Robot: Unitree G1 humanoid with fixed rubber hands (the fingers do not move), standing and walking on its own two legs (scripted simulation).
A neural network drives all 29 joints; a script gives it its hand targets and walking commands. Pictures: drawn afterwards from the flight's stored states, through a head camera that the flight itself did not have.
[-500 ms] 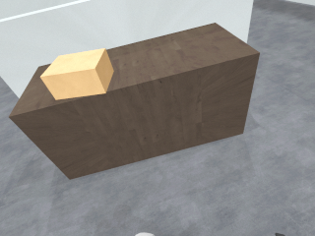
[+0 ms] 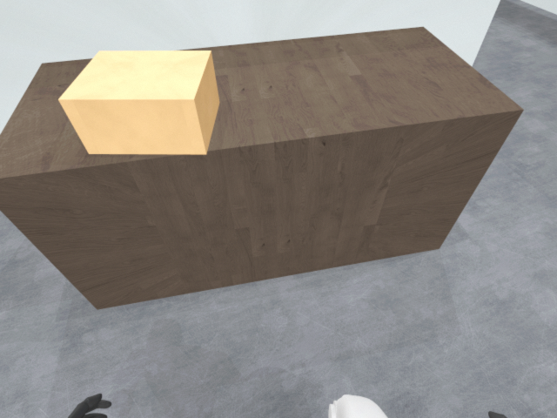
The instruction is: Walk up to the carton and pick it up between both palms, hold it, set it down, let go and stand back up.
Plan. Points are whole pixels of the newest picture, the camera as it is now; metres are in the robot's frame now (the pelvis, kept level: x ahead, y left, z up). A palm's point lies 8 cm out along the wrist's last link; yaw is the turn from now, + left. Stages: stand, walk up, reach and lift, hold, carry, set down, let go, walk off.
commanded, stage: walk up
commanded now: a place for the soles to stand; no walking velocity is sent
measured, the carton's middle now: (151, 101) +0.86 +0.31 +0.01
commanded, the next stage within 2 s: none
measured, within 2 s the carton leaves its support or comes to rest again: neither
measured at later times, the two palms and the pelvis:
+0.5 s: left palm out of the picture +0.13 +0.35 -0.03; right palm (424, 320) +0.30 -0.25 -0.10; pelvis +0.15 +0.03 +0.01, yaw +4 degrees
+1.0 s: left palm (11, 316) +0.32 +0.45 -0.06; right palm (381, 293) +0.34 -0.18 -0.09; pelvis +0.24 +0.13 +0.00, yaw +8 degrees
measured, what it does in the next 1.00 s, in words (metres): walks ahead: right foot, then left foot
